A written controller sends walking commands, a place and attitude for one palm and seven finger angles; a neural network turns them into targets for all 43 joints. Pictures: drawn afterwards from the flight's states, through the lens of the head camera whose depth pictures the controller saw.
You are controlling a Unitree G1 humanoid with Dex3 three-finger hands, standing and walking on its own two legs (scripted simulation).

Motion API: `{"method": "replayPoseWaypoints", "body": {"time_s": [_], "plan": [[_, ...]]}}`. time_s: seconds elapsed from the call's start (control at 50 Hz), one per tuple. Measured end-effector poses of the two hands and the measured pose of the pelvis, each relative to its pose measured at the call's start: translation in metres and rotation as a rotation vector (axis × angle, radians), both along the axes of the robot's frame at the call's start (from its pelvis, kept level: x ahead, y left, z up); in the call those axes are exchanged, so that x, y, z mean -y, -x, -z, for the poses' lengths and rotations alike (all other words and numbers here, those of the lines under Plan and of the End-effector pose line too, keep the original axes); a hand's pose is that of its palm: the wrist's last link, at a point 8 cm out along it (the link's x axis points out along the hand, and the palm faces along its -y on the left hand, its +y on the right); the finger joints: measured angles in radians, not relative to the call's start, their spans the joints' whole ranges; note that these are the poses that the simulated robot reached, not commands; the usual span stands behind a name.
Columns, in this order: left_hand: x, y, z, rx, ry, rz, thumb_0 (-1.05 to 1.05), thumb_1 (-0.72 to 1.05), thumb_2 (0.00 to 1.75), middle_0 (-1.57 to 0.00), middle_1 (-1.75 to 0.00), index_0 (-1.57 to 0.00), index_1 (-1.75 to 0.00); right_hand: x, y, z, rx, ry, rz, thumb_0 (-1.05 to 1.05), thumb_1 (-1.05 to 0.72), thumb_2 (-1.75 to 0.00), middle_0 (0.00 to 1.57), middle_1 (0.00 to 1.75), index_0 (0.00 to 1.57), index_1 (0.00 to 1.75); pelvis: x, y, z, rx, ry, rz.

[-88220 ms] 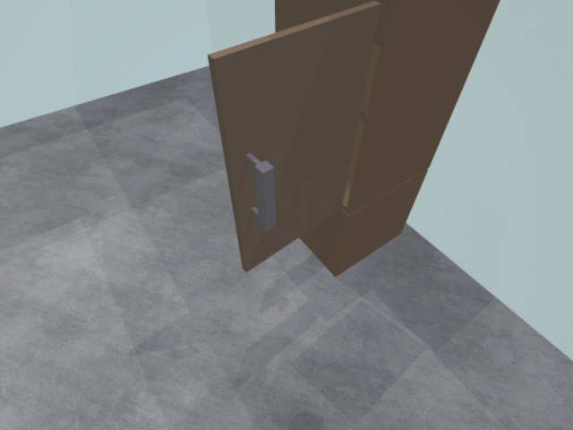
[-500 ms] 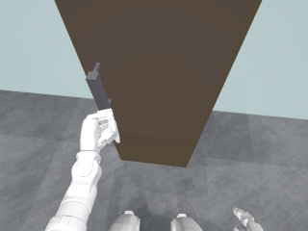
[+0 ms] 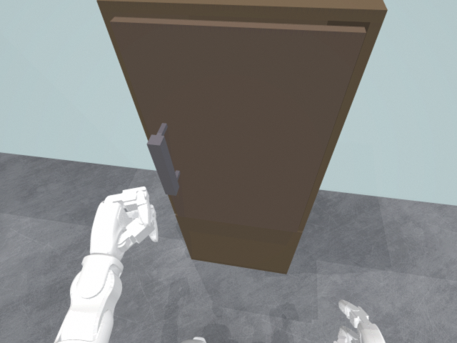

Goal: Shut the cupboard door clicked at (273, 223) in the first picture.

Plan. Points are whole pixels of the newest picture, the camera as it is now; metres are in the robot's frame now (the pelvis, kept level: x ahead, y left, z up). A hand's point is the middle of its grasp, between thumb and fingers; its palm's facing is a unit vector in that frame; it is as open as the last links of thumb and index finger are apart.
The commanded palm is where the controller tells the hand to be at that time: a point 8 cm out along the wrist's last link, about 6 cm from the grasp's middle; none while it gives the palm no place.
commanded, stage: draw the hand back to the body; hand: left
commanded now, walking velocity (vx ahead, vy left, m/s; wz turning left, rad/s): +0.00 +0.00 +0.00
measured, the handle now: (168, 160) +0.48 +0.17 +0.01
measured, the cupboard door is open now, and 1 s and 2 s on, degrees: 0 0 0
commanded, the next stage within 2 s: step back with the hand held close in 1.22 s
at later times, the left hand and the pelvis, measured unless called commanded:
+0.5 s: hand (67, 238) +0.23 +0.22 +0.15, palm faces +0.23 -0.92 -0.31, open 3.7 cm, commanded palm +0.19 +0.27 +0.17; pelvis +0.01 +0.02 +0.04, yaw +0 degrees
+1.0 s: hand out of the picture +0.20 +0.29 +0.21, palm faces +0.46 -0.78 -0.42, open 7.0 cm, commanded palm +0.15 +0.33 +0.23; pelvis +0.01 +0.03 +0.05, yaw +0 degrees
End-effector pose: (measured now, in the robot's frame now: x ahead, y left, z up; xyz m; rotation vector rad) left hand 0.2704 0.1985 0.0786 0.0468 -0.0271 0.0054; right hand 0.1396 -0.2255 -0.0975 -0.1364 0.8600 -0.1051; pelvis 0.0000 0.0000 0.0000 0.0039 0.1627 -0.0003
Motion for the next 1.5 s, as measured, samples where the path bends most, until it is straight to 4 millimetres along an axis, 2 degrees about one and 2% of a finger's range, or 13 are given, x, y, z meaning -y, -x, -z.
{"method": "replayPoseWaypoints", "body": {"time_s": [0.16, 0.22, 0.32, 0.48, 0.68, 0.9, 0.96, 1.14, 1.38, 1.5], "plan": [[-0.010, 0.024, -0.022, 0.006, -0.004, 0.009, 0.01, 0.90, 0.90, -1.27, -1.47, -1.28, -1.47, 0.010, -0.002, -0.020, 0.083, 0.034, 0.024, 0.02, -0.90, -0.90, 0.20, 0.30, 0.20, 0.29, -0.003, 0.002, -0.009, 0.053, 0.000, 0.006], [-0.019, 0.030, -0.033, -0.025, -0.118, -0.030, 0.01, 0.90, 0.89, -1.23, -1.42, -1.23, -1.42, 0.008, -0.008, -0.029, 0.102, 0.043, 0.037, 0.02, -0.90, -0.90, 0.20, 0.30, 0.20, 0.29, -0.004, 0.002, -0.015, 0.081, -0.003, 0.005], [-0.037, 0.044, -0.054, -0.065, -0.220, -0.114, 0.01, 0.90, 0.89, -1.13, -1.31, -1.13, -1.31, -0.003, -0.021, -0.047, 0.135, 0.044, 0.033, 0.02, -0.90, -0.90, 0.20, 0.30, 0.20, 0.29, -0.008, 0.000, -0.029, 0.129, 0.001, 0.004], [-0.066, 0.069, -0.081, -0.061, -0.262, -0.230, 0.01, 0.90, 0.89, -0.92, -1.09, -0.93, -1.09, -0.029, -0.043, -0.067, 0.190, 0.026, -0.032, 0.02, -0.90, -0.90, 0.20, 0.30, 0.20, 0.29, -0.017, -0.004, -0.042, 0.187, 0.005, 0.001], [-0.102, 0.092, -0.117, 0.005, -0.332, -0.353, 0.01, 0.90, 0.89, -0.66, -0.79, -0.66, -0.79, -0.049, -0.055, -0.073, 0.213, 0.004, -0.091, 0.02, -0.90, -0.90, 0.20, 0.30, 0.20, 0.29, -0.025, -0.010, -0.049, 0.220, 0.006, -0.001], [-0.130, 0.112, -0.156, 0.092, -0.438, -0.456, 0.01, 0.90, 0.89, -0.36, -0.47, -0.36, -0.47, -0.046, -0.053, -0.070, 0.203, 0.002, -0.081, 0.02, -0.90, -0.90, 0.20, 0.30, 0.20, 0.29, -0.027, -0.013, -0.052, 0.228, 0.007, 0.004], [-0.131, 0.115, -0.157, 0.097, -0.436, -0.472, 0.01, 0.90, 0.89, -0.30, -0.40, -0.30, -0.40, -0.042, -0.051, -0.069, 0.199, 0.005, -0.079, 0.02, -0.90, -0.90, 0.20, 0.30, 0.20, 0.29, -0.027, -0.012, -0.052, 0.230, 0.006, 0.003], [-0.119, 0.113, -0.143, 0.066, -0.390, -0.444, 0.01, 0.90, 0.89, -0.22, -0.31, -0.22, -0.32, -0.030, -0.045, -0.071, 0.195, 0.029, -0.058, 0.02, -0.90, -0.90, 0.20, 0.30, 0.20, 0.29, -0.021, -0.009, -0.052, 0.237, 0.005, 0.005], [-0.113, 0.116, -0.150, 0.092, -0.410, -0.439, 0.01, 0.89, 0.89, -0.21, -0.30, -0.21, -0.30, -0.023, -0.042, -0.072, 0.210, 0.018, -0.047, 0.02, -0.90, -0.90, 0.20, 0.30, 0.20, 0.29, -0.014, -0.006, -0.052, 0.236, 0.008, 0.005], [-0.122, 0.117, -0.151, 0.112, -0.461, -0.439, 0.01, 0.89, 0.89, -0.21, -0.30, -0.21, -0.30, -0.016, -0.036, -0.065, 0.154, 0.038, -0.017, 0.02, -0.90, -0.90, 0.20, 0.30, 0.20, 0.29, -0.019, -0.005, -0.049, 0.177, 0.023, -0.014]]}}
